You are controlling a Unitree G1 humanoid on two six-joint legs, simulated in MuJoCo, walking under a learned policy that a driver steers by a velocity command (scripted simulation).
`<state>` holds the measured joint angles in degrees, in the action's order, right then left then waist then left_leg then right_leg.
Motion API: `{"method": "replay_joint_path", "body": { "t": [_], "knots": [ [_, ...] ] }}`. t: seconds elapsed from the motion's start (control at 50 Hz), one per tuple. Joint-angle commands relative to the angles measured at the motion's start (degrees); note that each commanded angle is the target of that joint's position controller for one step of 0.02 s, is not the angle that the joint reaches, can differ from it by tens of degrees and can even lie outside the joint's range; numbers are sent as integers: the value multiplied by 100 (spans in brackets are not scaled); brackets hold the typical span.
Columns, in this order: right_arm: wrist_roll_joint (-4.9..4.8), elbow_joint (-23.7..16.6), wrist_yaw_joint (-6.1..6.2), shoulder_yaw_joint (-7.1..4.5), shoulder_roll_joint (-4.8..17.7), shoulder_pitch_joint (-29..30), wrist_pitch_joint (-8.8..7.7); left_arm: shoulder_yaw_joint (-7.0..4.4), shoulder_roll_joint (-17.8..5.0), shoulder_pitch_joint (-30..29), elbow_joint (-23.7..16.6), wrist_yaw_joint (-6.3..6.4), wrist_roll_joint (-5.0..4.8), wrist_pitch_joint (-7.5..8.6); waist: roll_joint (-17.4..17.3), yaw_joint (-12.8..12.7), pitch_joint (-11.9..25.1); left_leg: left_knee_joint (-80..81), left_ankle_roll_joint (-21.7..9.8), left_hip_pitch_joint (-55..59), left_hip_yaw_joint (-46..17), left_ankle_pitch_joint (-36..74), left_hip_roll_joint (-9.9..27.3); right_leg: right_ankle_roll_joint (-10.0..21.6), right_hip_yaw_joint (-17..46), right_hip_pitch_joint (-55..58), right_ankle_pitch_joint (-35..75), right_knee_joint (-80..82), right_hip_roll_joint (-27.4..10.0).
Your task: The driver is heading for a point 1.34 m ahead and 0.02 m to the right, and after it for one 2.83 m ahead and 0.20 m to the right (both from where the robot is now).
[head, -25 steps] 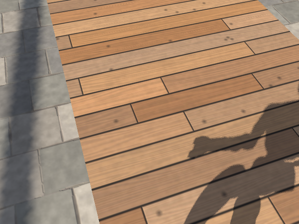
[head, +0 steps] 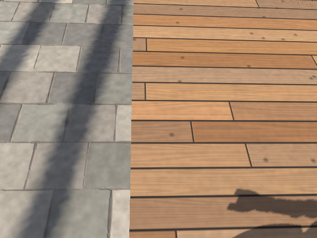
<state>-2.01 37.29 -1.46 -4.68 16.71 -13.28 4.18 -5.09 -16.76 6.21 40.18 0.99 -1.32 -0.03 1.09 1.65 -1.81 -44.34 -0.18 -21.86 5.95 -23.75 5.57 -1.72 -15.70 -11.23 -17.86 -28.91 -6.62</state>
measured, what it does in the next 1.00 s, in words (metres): walks ahead: left foot, then right foot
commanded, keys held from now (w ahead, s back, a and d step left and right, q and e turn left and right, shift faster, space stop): w+q+shift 0.18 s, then w+shift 0.06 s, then w+e+shift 0.76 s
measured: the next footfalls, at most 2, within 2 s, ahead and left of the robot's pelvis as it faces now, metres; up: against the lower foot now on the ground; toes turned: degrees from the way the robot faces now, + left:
left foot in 0.04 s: +0.01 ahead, +0.11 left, +0.00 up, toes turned +9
right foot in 0.50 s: +0.49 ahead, +0.07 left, +0.00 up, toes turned +9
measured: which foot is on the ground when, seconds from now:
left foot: up 0.00-0.02, down 0.04-0.52, up 0.54-0.92, down 0.94-1.00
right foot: down 0.00-0.04, up 0.06-0.48, down 0.50-0.94, up 0.96-1.00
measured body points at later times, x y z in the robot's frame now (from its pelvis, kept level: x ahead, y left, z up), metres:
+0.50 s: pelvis +0.29 +0.09 -0.03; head +0.32 +0.10 +0.42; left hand +0.43 +0.37 -0.13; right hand +0.31 -0.20 -0.16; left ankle -0.02 +0.10 -0.72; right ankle +0.45 +0.06 -0.73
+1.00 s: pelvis +0.75 +0.16 -0.02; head +0.79 +0.16 +0.43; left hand +0.79 +0.47 -0.14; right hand +0.95 -0.10 -0.08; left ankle +0.87 +0.29 -0.73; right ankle +0.51 +0.09 -0.65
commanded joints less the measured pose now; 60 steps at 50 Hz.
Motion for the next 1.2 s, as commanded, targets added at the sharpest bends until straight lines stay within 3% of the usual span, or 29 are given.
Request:
{"method": "replay_joint_path", "body": {
  "t": [0.02,0.04,0.06,0.08,0.1,0.12,0.14,0.16,0.24,0.36,0.44,0.48,0.5,0.52,0.54,0.56,0.6,0.62,0.68,0.76,0.86,0.92,0.94,0.96,0.98,1.0,1.04,1.12,1.2],
  "knots": [
    [-42,209,6,-246,577,-1236,-145,-238,-779,-679,-369,-71,-77,157,172,570,306,764,-533,1556,594,-52,-429,652,798,-844,-2381,694,-1119],
    [-46,599,77,-386,834,-2175,-211,-135,-393,-850,-423,-112,17,169,-865,919,192,1338,-904,2500,-10,-531,-397,393,241,-1724,-2046,-1280,-558],
    [27,495,94,-489,1522,-2391,-394,3,86,-1195,-760,-126,89,235,-2390,833,-361,2417,-1799,2969,-3365,-1776,879,-17,410,-4121,-2131,-4150,316],
    [97,29,-34,-368,1382,-1826,-698,10,-191,-1626,-1121,-181,-96,483,-1692,769,-214,3712,-2416,2896,-5563,-2741,1563,139,1894,-5077,-1624,-4659,729],
    [91,-55,-36,-273,1140,-1406,-846,-42,-512,-1690,-1172,-280,-247,674,-1211,556,-465,3874,-2286,2884,-5304,-2597,1742,275,2094,-5358,-1085,-4634,424],
    [49,-102,-13,-190,935,-1274,-897,-73,-634,-1360,-1035,-325,-148,801,-888,319,-432,3695,-2073,2808,-4787,-2166,1558,354,2149,-5149,-529,-4352,297],
    [377,-32,53,-254,1213,-915,-656,-7,-659,-874,-590,-373,737,523,-453,99,-432,3620,-1534,2158,-3629,-1446,1012,147,1817,-4355,237,-3893,62],
    [347,-83,87,-198,1082,-820,-619,-20,-613,-606,-501,-407,790,367,-508,16,-420,3720,-1337,1758,-3083,-918,562,4,1653,-3723,566,-3591,148],
    [226,318,26,-75,791,-1433,-767,100,-453,-728,-437,-445,440,66,-457,142,-426,3886,-1321,1948,-2313,486,169,-210,1346,-3529,1191,-2752,275],
    [270,797,72,44,666,-1847,-912,238,-311,-1587,-626,-528,330,124,-752,505,-754,4391,-1094,2740,-1445,2057,381,315,811,-3416,1866,-1063,373],
    [403,1052,206,67,911,-1590,-964,247,-414,-950,-521,-448,277,146,-841,3,-270,3567,-761,3211,-486,6896,593,985,455,-1984,1215,-713,1088],
    [599,1043,303,2,1147,-1300,-862,113,-742,840,-2,-367,211,156,-1112,-843,685,1470,-613,3302,-235,9011,697,1177,466,-482,591,-1005,1558],
    [576,971,320,-31,1269,-929,-809,21,-888,2155,401,-303,220,170,-902,-1531,1111,-334,-547,2558,-54,8803,563,1284,649,884,419,-733,1528],
    [422,742,243,68,917,-969,-861,-203,-1466,2895,593,-213,290,140,161,-1609,1504,-2804,-322,533,-61,6662,-44,1862,2621,2423,-1612,-471,576],
    [402,589,78,185,428,-862,-1035,-246,-1559,2518,682,-251,230,95,1592,-1007,1422,-4443,-117,-1494,-590,609,-1396,2574,6216,2868,-2838,1057,-562],
    [407,338,70,258,551,-406,-1147,-210,-1365,1771,514,-298,204,139,1027,-794,946,-4766,-245,-2191,-1411,638,-1116,2615,6941,2540,-2448,1570,-679],
    [465,224,46,323,682,25,-1265,-121,-880,1750,617,-243,220,211,-362,-537,373,-3819,-328,-1880,-1447,974,-490,2286,5705,1264,-1519,1703,-473],
    [563,93,52,360,598,221,-1202,-43,-704,1664,716,-202,231,255,-502,-291,39,-3382,-237,-1638,-1411,894,-334,2118,5156,549,-971,1786,-192],
    [712,-34,33,490,397,290,-890,12,-734,1597,736,-171,185,421,-229,47,-372,-2436,74,-1467,-1150,547,-50,2145,4324,-558,-379,1981,258],
    [515,-627,-99,665,191,1775,-881,-75,-869,1716,639,-170,141,504,-56,-381,-780,36,392,-743,-608,2191,-91,1800,3757,-1512,551,2444,688],
    [417,-736,-39,592,347,1997,-926,-188,-1109,2102,736,-145,52,479,131,-690,-155,1419,233,16,-601,2905,-488,1333,3848,27,3133,1611,490],
    [379,-273,173,286,959,185,-995,-268,-1509,1774,678,-143,144,493,96,318,1109,1615,22,2283,-702,1680,-637,963,3726,180,4657,-968,679],
    [466,-56,318,95,1386,-1097,-1013,-186,-1180,1544,560,-168,175,570,-123,890,1790,1393,-148,3718,-1380,343,190,927,3457,-670,3549,-2577,914],
    [724,61,377,-29,1760,-1638,-1002,71,-119,1745,303,-133,-1,605,-1602,712,2433,1942,-498,5130,-3824,-1438,2016,848,2751,-2414,-1012,-4393,1465],
    [617,94,304,-113,1841,-1221,-935,138,-379,1896,63,-119,-51,529,-2349,347,2709,2802,-858,4880,-5787,-2098,2374,884,2347,-3155,-877,-5233,1200],
    [563,-22,271,2,1113,-590,-905,79,-735,1308,190,-103,106,419,-1292,380,1675,2864,-745,4011,-4723,-2186,1913,898,2200,-3428,-194,-5212,749],
    [566,161,235,126,602,-391,-902,64,-665,777,152,-269,253,301,-458,262,693,2886,-548,2766,-2915,-115,1411,794,2064,-3232,221,-4760,417],
    [345,755,125,222,239,-809,-1076,228,-168,201,-329,-489,338,7,-683,-63,79,3149,-325,2097,-1232,1877,1154,729,1917,-3539,335,-4597,71],
    [363,826,121,184,452,-436,-1207,349,-261,-515,-823,-625,305,-24,-606,-352,-379,3711,-204,1471,140,2853,844,735,1538,-3262,1470,-3351,97]
  ]
}}
Keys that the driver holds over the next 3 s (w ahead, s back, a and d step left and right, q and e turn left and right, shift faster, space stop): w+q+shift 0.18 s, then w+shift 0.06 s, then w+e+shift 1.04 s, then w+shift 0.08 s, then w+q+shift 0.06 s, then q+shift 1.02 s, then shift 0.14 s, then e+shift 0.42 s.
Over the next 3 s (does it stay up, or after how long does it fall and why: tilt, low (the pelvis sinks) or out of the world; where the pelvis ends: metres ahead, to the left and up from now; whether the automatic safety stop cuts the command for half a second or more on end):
stays up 1.49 -0.21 0.00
